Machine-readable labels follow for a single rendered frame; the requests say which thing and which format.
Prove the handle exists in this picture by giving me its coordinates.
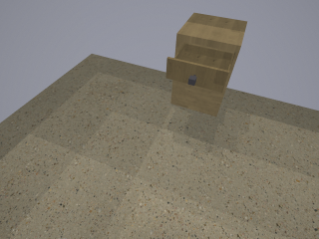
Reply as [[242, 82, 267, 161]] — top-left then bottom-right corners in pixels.
[[188, 75, 197, 86]]

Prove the cabinet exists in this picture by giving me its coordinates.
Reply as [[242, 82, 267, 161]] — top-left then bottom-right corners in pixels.
[[170, 13, 247, 117]]

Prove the drawer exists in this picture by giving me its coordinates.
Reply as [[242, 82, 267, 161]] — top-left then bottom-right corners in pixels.
[[165, 43, 234, 93]]

